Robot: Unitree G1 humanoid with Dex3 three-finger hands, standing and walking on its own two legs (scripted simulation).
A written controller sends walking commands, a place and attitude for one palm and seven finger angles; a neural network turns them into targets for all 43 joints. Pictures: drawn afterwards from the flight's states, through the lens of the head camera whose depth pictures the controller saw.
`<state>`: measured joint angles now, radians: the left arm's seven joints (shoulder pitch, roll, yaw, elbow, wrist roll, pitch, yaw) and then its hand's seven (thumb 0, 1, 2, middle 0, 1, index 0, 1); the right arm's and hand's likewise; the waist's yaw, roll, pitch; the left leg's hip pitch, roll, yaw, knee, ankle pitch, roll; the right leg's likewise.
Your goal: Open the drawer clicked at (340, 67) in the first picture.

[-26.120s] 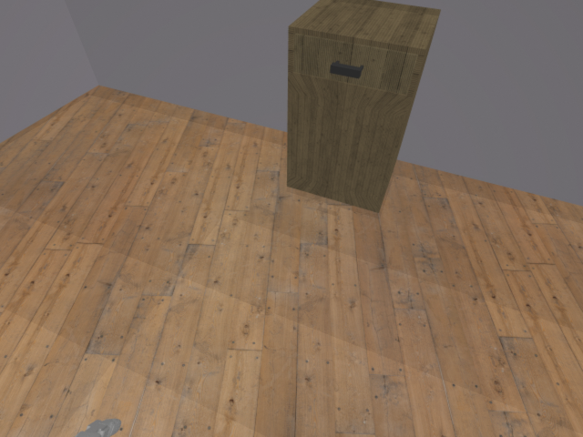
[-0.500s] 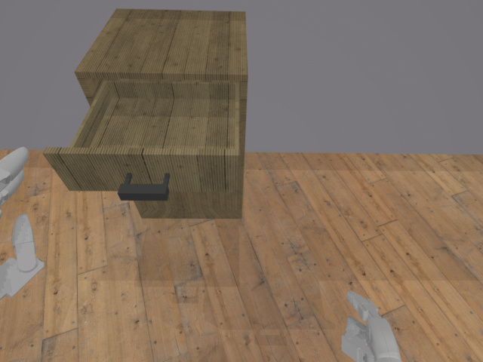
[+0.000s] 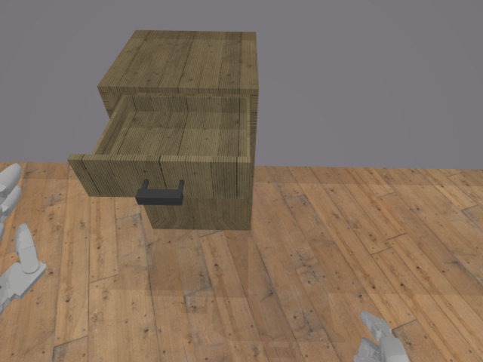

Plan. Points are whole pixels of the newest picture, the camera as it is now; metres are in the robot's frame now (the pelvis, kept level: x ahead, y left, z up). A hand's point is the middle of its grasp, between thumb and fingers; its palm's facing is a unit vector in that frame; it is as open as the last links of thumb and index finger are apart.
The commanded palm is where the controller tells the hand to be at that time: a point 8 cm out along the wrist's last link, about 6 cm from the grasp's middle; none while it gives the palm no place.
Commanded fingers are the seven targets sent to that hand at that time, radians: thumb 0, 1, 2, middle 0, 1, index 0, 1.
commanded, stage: let the arm hang, fingers relaxed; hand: left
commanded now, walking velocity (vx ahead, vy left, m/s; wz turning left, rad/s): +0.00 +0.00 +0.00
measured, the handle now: (161, 190) +0.52 +0.22 -0.08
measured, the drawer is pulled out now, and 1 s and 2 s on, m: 0.30 0.30 0.30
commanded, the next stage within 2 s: look to check the result in 1.14 s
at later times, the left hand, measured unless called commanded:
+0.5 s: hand out of the picture +0.01 +0.20 -0.17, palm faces +0.03 -0.98 -0.21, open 7.0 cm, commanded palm none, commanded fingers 0.00 0.90 0.90 -0.20 -0.30 -0.20 -0.30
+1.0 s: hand out of the picture +0.01 +0.18 -0.17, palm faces +0.01 -0.98 -0.19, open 7.3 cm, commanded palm none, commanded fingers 0.00 0.90 0.90 -0.20 -0.30 -0.20 -0.30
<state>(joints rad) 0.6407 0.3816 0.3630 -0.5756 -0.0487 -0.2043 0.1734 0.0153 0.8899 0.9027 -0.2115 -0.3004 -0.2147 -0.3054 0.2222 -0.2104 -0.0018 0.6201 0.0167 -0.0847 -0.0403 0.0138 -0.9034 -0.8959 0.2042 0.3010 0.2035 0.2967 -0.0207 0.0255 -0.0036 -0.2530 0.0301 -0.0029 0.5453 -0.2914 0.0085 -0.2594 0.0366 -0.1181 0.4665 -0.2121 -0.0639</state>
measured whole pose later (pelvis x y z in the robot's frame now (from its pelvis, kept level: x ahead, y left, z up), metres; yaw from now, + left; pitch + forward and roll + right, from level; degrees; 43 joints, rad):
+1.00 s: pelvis +0.00 +0.01 +0.01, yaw -2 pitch -2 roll +0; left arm 0.28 0.13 0.02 1.12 0.01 0.01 0.03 0.01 0.93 0.90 -0.20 -0.30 -0.20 -0.30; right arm 0.33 -0.10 0.01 1.10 -0.02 0.01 -0.04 0.00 -0.91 -0.90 0.20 0.30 0.20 0.30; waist -0.01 0.01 0.05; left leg -0.14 0.00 0.03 0.42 -0.24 0.01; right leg -0.20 0.02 -0.07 0.41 -0.19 -0.05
